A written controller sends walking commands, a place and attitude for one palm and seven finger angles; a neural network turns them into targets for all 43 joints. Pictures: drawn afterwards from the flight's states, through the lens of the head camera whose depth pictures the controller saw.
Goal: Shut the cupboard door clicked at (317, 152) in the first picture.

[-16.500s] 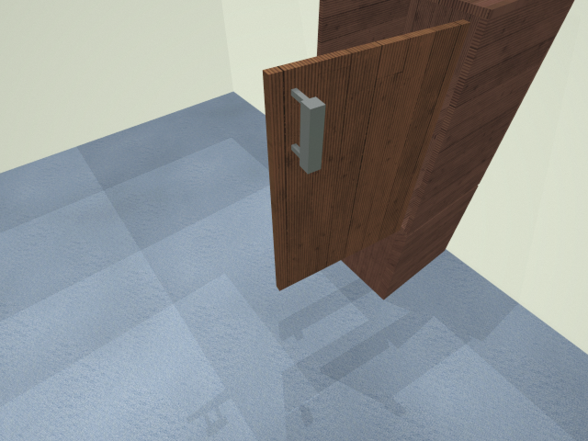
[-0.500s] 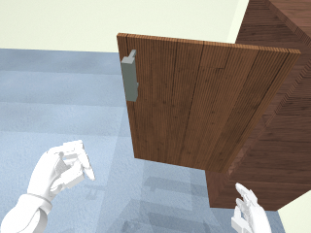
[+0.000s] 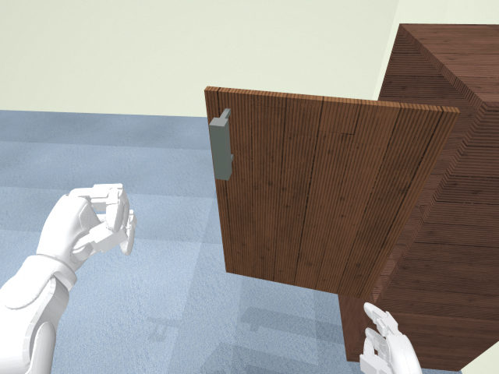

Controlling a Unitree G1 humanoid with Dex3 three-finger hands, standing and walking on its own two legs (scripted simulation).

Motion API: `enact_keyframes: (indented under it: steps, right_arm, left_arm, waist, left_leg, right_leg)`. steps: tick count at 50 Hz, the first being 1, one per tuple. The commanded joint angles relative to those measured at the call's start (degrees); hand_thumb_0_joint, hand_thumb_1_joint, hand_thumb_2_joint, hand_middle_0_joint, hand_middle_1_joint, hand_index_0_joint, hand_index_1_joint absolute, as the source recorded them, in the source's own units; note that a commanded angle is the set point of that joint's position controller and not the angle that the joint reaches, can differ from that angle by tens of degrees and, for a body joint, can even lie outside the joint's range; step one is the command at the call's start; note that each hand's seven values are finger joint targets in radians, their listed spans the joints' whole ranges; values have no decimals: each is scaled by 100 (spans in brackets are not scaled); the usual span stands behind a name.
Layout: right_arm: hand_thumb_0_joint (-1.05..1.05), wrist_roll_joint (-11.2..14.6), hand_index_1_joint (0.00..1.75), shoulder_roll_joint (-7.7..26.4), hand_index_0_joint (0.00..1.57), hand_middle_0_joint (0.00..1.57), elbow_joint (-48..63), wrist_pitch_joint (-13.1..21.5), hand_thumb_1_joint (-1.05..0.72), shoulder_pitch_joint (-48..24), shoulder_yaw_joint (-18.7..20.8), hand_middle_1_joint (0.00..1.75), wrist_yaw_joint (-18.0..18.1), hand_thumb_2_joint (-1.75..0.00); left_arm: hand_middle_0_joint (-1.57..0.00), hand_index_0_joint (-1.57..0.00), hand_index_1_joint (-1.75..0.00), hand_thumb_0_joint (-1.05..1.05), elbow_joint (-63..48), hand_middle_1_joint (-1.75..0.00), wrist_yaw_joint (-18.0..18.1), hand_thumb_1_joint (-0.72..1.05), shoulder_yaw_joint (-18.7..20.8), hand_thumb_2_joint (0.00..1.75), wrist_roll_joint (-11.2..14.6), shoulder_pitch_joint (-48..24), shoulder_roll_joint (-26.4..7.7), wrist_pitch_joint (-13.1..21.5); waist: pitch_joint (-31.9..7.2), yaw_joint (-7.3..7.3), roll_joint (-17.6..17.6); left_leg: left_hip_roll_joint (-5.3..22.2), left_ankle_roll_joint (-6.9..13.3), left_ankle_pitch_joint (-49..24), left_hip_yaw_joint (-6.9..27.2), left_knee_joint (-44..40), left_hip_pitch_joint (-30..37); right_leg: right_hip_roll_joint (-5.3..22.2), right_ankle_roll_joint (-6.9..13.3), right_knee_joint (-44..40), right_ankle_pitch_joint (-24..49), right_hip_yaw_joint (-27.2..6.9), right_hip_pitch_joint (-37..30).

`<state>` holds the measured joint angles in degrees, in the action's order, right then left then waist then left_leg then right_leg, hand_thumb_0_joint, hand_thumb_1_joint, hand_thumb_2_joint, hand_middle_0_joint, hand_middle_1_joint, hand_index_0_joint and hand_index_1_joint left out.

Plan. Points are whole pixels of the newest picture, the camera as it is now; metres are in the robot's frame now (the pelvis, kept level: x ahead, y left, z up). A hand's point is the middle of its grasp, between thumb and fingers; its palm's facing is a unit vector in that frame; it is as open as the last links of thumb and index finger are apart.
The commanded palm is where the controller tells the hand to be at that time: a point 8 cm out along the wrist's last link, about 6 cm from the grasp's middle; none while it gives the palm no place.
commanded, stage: raise the hand and make a fist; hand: left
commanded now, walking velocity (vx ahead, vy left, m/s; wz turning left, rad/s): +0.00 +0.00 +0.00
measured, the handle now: (225, 143) +0.48 +0.11 +0.16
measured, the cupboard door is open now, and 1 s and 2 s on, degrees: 82 82 82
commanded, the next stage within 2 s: bring the fist close to the handle in 0.26 s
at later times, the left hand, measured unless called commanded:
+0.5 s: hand (157, 246) +0.24 +0.16 +0.15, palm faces -0.10 -0.99 -0.07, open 3.1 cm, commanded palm +0.22 +0.21 +0.16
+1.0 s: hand (194, 196) +0.32 +0.13 +0.17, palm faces -0.11 -0.99 -0.04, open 3.1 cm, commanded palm +0.30 +0.17 +0.16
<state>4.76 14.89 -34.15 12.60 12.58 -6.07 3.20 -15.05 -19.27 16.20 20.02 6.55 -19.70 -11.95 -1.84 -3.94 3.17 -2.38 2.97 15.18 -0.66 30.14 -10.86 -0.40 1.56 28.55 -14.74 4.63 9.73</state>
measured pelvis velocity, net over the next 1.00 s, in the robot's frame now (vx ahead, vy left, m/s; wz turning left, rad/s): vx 0.02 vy -0.01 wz -0.01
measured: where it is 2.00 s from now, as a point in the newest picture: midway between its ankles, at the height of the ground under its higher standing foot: outside the picture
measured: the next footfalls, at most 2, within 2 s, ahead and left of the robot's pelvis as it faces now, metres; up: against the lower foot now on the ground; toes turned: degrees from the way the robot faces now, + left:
none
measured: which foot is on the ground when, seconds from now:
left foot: down 0.00-1.00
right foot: down 0.00-1.00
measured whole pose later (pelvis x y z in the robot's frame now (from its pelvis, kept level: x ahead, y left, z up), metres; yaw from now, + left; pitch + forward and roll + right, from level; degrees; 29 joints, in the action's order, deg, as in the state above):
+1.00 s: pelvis +0.02 -0.01 +0.00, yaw -1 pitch -3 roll +0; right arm 4.2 14.4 -35.5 10.2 11.6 -5.0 3.0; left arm -5.8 -10.5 6.6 14.3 -6.4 -13.8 -12.2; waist -1.7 -2.1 2.7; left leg -1.9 2.1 17.0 -1.2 30.8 -11.2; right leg -0.8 2.4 31.1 -17.4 3.9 11.2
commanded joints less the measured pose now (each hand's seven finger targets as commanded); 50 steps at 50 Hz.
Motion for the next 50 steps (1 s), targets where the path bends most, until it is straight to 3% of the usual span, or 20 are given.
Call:
enact_keyframes:
  steps: [1,6,9,10,14,15,20,23,25,26,30,32,35,39,41,44,45,46,49,50]
  right_arm:
    - [0,49,30,687,20,20,1101,194,-90,-984,391,30,49,-90]
    - [0,-85,30,554,20,20,1301,315,-90,-1074,361,30,71,-90]
    - [0,-73,30,532,20,20,1087,426,-90,-903,351,30,73,-90]
    - [0,-79,30,598,20,20,990,432,-90,-837,384,30,64,-90]
    - [0,22,30,657,20,20,885,372,-90,-869,392,30,113,-90]
    - [0,38,30,717,20,20,842,340,-90,-909,429,30,126,-90]
    - [0,2,30,696,20,20,1110,379,-90,-1085,435,30,159,-90]
    - [0,-37,30,612,20,20,1085,476,-90,-1006,401,30,187,-90]
    - [0,-59,30,649,20,20,919,525,-90,-882,417,30,198,-90]
    - [0,-58,30,582,20,20,903,523,-90,-890,382,30,181,-90]
    - [0,-27,30,682,20,20,742,408,-90,-805,431,30,130,-90]
    - [0,16,30,634,20,20,857,300,-90,-894,406,30,90,-90]
    - [0,1,30,673,20,20,932,239,-90,-964,416,30,118,-90]
    - [0,-51,30,546,20,20,1052,333,-90,-977,395,30,107,-90]
    - [0,-88,30,516,20,20,981,341,-90,-901,388,30,94,-90]
    - [0,-67,30,551,20,20,798,259,-90,-795,407,30,61,-90]
    - [0,-65,30,606,20,20,741,186,-90,-765,440,30,46,-90]
    - [0,-37,30,567,20,20,763,105,-90,-859,411,30,29,-90]
    - [0,-10,30,555,20,20,863,-52,-90,-943,405,30,3,-90]
    - [0,-19,30,592,20,20,841,-95,-90,-938,417,30,3,-90]
  left_arm:
    - [-130,-130,-150,0,-732,-150,-91,90,156,90,-21,-672,-733,-199]
    - [-130,-130,-150,0,-2309,-150,288,90,691,90,-41,-1239,-1323,562]
    - [-130,-130,-150,0,-1955,-150,404,90,570,90,-1,-970,-1051,906]
    - [-130,-130,-150,0,-1711,-150,435,90,674,90,-32,-886,-1193,915]
    - [-130,-130,-150,0,-620,-150,225,90,113,90,-52,-723,-649,384]
    - [-130,-130,-150,0,-404,-150,178,90,165,90,-74,-632,-776,257]
    - [-130,-130,-150,0,-1431,-150,125,90,168,90,-55,-1401,-1005,284]
    - [-130,-130,-150,0,-1704,-150,327,90,238,90,-54,-1882,-978,646]
    - [-130,-130,-150,0,-1423,-150,491,90,459,90,-81,-1869,-1228,832]
    - [-130,-130,-150,0,-1215,-150,509,90,138,90,-116,-1854,-783,830]
    - [-130,-130,-150,0,-86,-150,522,90,145,90,-257,-1435,-799,440]
    - [-130,-130,-150,0,-130,-150,441,90,-326,90,-326,-1670,-394,181]
    - [-130,-130,-150,0,-262,-150,461,90,-168,90,-318,-2102,-677,76]
    - [-130,-130,-150,0,-1234,-150,622,90,-309,90,-316,-2811,-508,514]
    - [-130,-130,-150,0,-1182,-150,756,90,-229,90,-331,-2751,-526,697]
    - [-130,-130,-150,0,-432,-150,863,90,-421,90,-420,-2667,-258,617]
    - [-130,-130,-150,0,-133,-150,906,90,-226,90,-471,-2469,-499,507]
    - [-130,-130,-150,0,63,-150,899,90,-583,90,-515,-2600,-114,359]
    - [-130,-130,-150,0,106,-150,944,90,-926,90,-599,-2884,176,13]
    - [-130,-130,-150,0,115,-150,978,90,-812,90,-642,-2928,-46,-33]
  waist:
    - [-14,83,-393]
    - [-1127,-27,20]
    - [-760,49,367]
    - [-611,72,127]
    - [447,190,82]
    - [649,198,-270]
    - [-398,184,-451]
    - [-854,171,-48]
    - [-730,164,-114]
    - [-651,198,2]
    - [-105,127,-304]
    - [-125,175,-191]
    - [-380,175,-405]
    - [-1372,188,1]
    - [-1382,176,-70]
    - [-911,250,-271]
    - [-750,199,-480]
    - [-515,273,-446]
    - [-492,266,-160]
    - [-560,252,-275]
  left_leg:
    - [242,-83,-113,396,-619,-228]
    - [174,-61,-607,339,-498,255]
    - [189,-118,-704,307,-518,307]
    - [223,-127,-650,323,-474,178]
    - [240,-132,160,302,-513,-297]
    - [280,-139,201,300,-390,-491]
    - [228,-66,-110,277,-142,-190]
    - [178,-40,-409,285,-244,184]
    - [221,-65,-492,327,-283,190]
    - [211,-53,-517,306,-360,185]
    - [240,-93,-538,320,-366,-142]
    - [215,-71,-501,269,-403,-108]
    - [222,-51,-564,291,-306,-64]
    - [180,-53,-1140,286,-282,543]
    - [213,-69,-1393,297,-277,579]
    - [234,-98,-1327,286,-303,418]
    - [253,-94,-1197,267,-305,280]
    - [229,-74,-1050,228,-343,191]
    - [206,-93,-943,281,-388,243]
    - [222,-87,-1034,273,-341,261]
  right_leg:
    - [118,-31,-614,24,-351,251]
    - [106,-25,-508,190,-402,-238]
    - [42,-9,-513,453,-297,-58]
    - [82,-6,-580,424,-371,-47]
    - [185,-52,-882,-553,-594,472]
    - [302,-87,-1016,-789,-873,491]
    - [378,-158,-843,-749,-1011,148]
    - [210,-120,-630,-244,-620,48]
    - [154,-87,-563,84,-519,78]
    - [132,-85,-502,187,-412,139]
    - [189,-56,-521,426,-505,225]
    - [185,-77,-478,416,-430,294]
    - [200,-77,-463,437,-506,178]
    - [111,-57,-147,1145,-280,-68]
    - [99,-37,-97,1406,-246,-112]
    - [66,-42,-107,1399,-186,130]
    - [85,-34,-195,1273,-244,121]
    - [100,-53,-237,1155,-251,251]
    - [96,-23,-237,1022,-236,320]
    - [113,-9,-243,1118,-279,233]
